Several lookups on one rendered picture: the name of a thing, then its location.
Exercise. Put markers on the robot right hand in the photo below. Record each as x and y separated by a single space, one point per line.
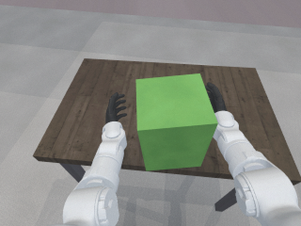
216 98

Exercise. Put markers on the carton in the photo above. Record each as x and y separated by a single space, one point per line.
175 121

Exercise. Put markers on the right robot forearm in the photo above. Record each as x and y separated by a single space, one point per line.
236 149

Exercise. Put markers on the robot left upper arm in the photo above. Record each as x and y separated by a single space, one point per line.
91 206

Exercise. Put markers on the table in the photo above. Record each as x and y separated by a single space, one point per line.
75 132

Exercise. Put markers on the robot left hand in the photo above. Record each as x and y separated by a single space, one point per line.
112 110

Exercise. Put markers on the left robot forearm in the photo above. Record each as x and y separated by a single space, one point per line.
105 167

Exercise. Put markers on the robot right upper arm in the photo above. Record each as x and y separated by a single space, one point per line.
267 195

